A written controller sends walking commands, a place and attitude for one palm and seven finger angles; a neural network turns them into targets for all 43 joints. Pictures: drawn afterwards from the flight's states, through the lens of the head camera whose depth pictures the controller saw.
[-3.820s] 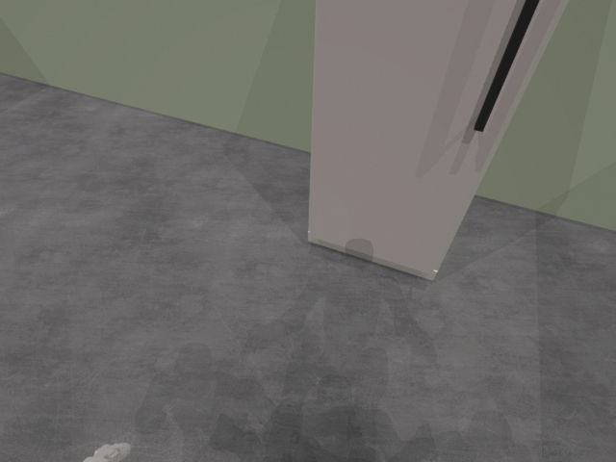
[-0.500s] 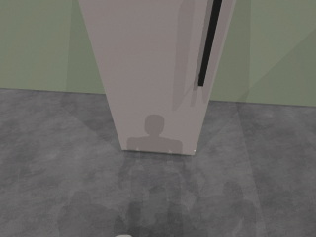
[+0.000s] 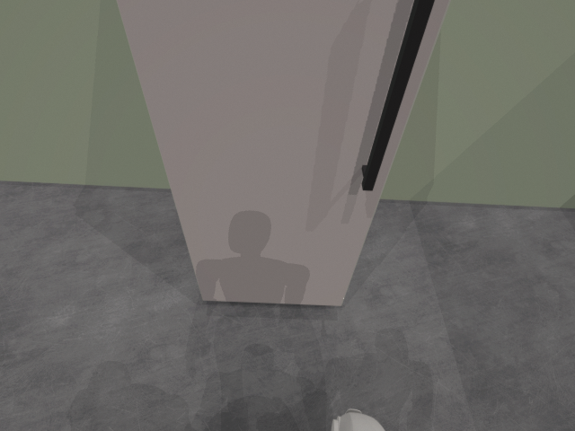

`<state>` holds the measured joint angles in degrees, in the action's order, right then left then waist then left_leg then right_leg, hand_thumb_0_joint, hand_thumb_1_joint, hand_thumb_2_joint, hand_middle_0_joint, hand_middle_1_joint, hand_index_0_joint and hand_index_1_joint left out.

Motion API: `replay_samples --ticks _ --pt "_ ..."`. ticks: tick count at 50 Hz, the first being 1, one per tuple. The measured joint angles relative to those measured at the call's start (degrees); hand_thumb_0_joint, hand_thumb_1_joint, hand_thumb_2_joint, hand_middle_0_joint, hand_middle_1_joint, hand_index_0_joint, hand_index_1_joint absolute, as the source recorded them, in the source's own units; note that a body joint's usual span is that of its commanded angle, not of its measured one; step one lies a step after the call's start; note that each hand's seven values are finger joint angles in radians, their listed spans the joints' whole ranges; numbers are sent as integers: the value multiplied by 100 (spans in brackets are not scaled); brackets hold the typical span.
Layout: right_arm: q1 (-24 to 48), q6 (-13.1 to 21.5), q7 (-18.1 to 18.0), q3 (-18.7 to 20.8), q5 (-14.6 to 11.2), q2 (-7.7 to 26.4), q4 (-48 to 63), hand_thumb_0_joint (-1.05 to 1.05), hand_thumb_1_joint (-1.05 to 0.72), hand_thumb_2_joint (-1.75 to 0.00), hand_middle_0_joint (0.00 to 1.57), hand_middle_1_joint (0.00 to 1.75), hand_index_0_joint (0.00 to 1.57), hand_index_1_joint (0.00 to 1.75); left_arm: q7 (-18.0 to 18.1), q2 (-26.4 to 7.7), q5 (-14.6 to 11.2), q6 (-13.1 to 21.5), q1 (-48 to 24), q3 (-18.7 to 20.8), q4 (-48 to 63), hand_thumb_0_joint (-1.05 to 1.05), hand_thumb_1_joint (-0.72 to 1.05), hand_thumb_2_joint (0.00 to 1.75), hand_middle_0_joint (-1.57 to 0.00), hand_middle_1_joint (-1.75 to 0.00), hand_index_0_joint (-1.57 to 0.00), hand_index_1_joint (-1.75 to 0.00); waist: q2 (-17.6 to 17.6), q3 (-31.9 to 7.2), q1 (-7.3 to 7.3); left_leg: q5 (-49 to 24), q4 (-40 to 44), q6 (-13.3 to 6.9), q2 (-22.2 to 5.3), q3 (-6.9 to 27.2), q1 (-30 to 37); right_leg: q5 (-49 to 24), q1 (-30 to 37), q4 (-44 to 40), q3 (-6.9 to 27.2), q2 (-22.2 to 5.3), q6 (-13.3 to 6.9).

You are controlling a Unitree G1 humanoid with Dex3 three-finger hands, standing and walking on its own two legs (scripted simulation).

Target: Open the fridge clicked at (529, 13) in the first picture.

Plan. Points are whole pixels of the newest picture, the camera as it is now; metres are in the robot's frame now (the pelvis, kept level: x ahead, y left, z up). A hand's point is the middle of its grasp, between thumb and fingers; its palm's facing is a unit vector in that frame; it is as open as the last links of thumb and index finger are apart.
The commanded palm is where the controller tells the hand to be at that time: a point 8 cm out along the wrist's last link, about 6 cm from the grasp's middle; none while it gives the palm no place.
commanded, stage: take the last steps up to it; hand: right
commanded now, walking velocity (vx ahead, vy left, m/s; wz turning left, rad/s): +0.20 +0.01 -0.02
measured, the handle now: (398, 70) +0.61 -0.14 +0.21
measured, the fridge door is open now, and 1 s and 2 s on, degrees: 0 0 0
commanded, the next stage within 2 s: come to a stop and stand still in 0.10 s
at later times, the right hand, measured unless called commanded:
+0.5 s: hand (420, 424) +0.19 -0.22 -0.18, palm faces +0.02 +0.97 -0.23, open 7.3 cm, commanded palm none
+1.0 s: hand out of the picture +0.11 -0.18 -0.17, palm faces +0.07 +0.97 -0.24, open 7.3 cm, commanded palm none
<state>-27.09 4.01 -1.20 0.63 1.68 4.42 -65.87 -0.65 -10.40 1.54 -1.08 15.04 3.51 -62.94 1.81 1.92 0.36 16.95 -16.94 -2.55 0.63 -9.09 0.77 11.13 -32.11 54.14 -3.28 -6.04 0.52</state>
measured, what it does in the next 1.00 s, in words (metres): steps on the spot: right foot, then left foot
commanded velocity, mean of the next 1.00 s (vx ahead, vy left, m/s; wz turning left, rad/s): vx -0.03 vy -0.03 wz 0.00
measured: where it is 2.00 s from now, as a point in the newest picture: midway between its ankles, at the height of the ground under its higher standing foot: outside the picture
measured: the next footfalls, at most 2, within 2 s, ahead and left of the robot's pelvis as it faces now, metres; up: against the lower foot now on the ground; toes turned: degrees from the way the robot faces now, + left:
right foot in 0.16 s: +0.17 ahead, -0.13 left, +0.00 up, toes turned -8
left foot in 0.62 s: +0.18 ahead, +0.12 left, +0.00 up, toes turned +7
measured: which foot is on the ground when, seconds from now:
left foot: down 0.00-0.16, up 0.18-0.60, down 0.62-1.00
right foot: up 0.00-0.14, down 0.16-0.62, up 0.64-1.00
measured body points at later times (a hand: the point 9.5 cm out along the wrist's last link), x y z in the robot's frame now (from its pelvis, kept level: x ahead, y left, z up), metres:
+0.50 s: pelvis +0.11 -0.02 -0.01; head +0.13 -0.04 +0.44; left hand +0.17 +0.21 -0.15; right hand +0.18 -0.27 -0.16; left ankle +0.15 +0.11 -0.71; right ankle +0.13 -0.12 -0.74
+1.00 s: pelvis +0.07 +0.01 +0.00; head +0.09 +0.02 +0.45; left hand +0.10 +0.25 -0.16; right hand +0.10 -0.23 -0.15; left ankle +0.14 +0.12 -0.74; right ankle +0.02 -0.14 -0.71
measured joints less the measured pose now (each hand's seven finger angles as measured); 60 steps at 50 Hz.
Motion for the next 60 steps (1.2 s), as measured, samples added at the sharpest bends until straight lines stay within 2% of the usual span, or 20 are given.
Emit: replay_samples --ticks 4,7,8,9,12,14,18,22,26,29,31,32,35,38,41,46,52,55,57,60 --pt "-127 -11 -21 -8 25 -70 -122 0 -91 -90 20 30 20 30 17 47 -17 47 -336 -20 63 1 93 90 -19 -30 -20 -29 -61 87 140 277 -80 116 -41 -30 159 149 265 -898 -200 71 -106" --pt "-188 -45 -33 13 23 -59 -190 0 -91 -90 20 30 20 30 27 96 -21 176 -571 -73 170 1 93 90 -19 -30 -20 -29 -180 147 209 671 -482 249 -151 -7 166 153 723 -1671 -359 247 -240" --pt "-226 -58 -33 20 5 -62 -209 0 -91 -90 20 30 20 30 40 104 -10 258 -615 -99 230 1 93 90 -19 -30 -20 -29 -197 149 204 883 -884 276 -195 21 52 -41 963 -1988 -399 294 -303" --pt "-181 -95 -27 28 -29 -39 -246 0 -91 -90 20 30 20 30 72 146 8 346 -676 -108 264 1 93 90 -19 -30 -20 -29 -272 175 170 1051 -1564 263 -308 64 -213 98 997 -1923 -442 349 -354" --pt "117 -224 -41 50 -71 84 -219 0 -91 -90 20 30 20 30 165 282 -29 462 -732 -191 339 1 92 90 -19 -30 -20 -29 -412 250 165 1334 -3968 193 -370 495 -1267 444 1245 -1797 -611 402 -428" --pt "388 -280 -70 96 -71 183 -141 0 -91 -90 20 30 20 30 294 340 -86 495 -701 -164 352 -1 93 90 -20 -30 -21 -30 -451 220 121 1140 -4499 264 -415 573 -1786 374 1536 -2103 -677 432 -360" --pt "1001 -393 -99 163 -62 385 240 0 -91 -90 20 30 20 30 376 251 -82 405 -694 -194 288 -2 96 90 -20 -30 -21 -30 -462 197 56 676 -3710 423 -539 615 -2268 177 1926 -2650 -674 491 -394" --pt "1491 -531 -107 245 -7 595 629 0 -92 -90 20 30 19 30 360 209 -51 208 -663 -161 243 -2 95 90 -20 -30 -21 -30 -442 230 4 444 -3182 436 -536 646 -2460 183 2033 -2711 -621 442 -331" --pt "1770 -614 -82 311 -2 728 890 0 -92 -90 19 30 19 30 307 165 4 54 -604 -93 273 -1 93 90 -20 -30 -21 -30 -320 301 -64 441 -3007 389 -439 649 -2412 270 1998 -2546 -587 324 -223" --pt "1819 -592 -64 316 -10 734 1009 0 -92 -90 19 30 19 30 260 93 23 -31 -556 -41 303 0 92 90 -20 -30 -21 -30 -173 331 -85 198 -2469 365 -400 599 -2104 370 1892 -2328 -598 238 -112" --pt "1751 -511 -54 295 10 742 1058 0 -92 -90 19 30 19 30 216 51 -1 -69 -491 -14 326 0 91 90 -20 -30 -21 -30 -133 289 -73 -223 -1795 331 -416 581 -1781 517 1727 -2023 -630 210 -11" --pt "1751 -471 -63 278 28 692 1031 0 -91 -90 19 30 19 30 201 -1 -25 -97 -507 7 331 0 91 90 -20 -30 -21 -30 -25 324 -80 -128 -1844 264 -358 562 -1823 830 1601 -1754 -532 190 20" --pt "1720 -461 -40 164 29 530 996 0 -91 -90 20 30 20 30 199 -114 -64 -233 -466 61 374 0 91 90 -20 -30 -20 -30 171 364 -159 -115 -1852 100 -332 453 -1847 1694 1163 -581 -8 440 11" --pt "1658 -486 -50 132 8 413 981 0 -91 -90 20 30 20 30 157 -145 -54 -291 -386 63 330 1 91 90 -20 -30 -20 -29 161 313 -123 -321 -1575 52 -350 422 -1795 1501 906 422 185 593 51" --pt "1590 -478 -56 125 -9 347 976 0 -91 -90 20 30 20 30 106 -152 -41 -302 -276 49 284 1 91 90 -20 -30 -20 -29 99 229 -64 -512 -1312 36 -359 387 -1771 1187 906 701 279 603 126" --pt "1465 -454 -61 169 15 410 961 0 -92 -90 20 30 20 30 68 -152 -27 -320 -161 18 244 1 91 90 -20 -30 -20 -29 -72 113 75 -770 -1019 49 -406 341 -1800 1191 1256 -6 310 503 189" --pt "1270 -506 -21 232 54 555 792 0 -91 -90 20 30 20 30 70 -146 -52 -196 -169 -42 315 1 91 90 -19 -30 -20 -29 -276 13 221 -1093 -765 173 -458 379 -1907 1345 1873 -1583 158 478 66" --pt "1142 -599 -20 253 -2 630 603 0 -91 -90 20 30 20 30 117 -117 -45 -10 -50 -95 350 1 91 90 -19 -30 -20 -29 -277 -137 157 -904 -984 311 -407 390 -2080 869 2343 -2723 121 481 -62" --pt "1069 -686 -13 270 -30 705 458 0 -91 -90 20 30 20 30 163 17 -10 18 54 -151 310 0 91 90 -19 -30 -20 -29 -400 -204 94 -89 -1479 364 -386 531 -2207 682 2392 -2753 78 542 -146" --pt "974 -718 52 283 22 748 331 0 -91 -90 20 30 20 30 214 180 4 51 294 -251 210 0 91 90 -19 -30 -20 -29 -398 -350 -6 182 -2551 386 -230 703 -2434 488 2563 -3103 110 525 -211"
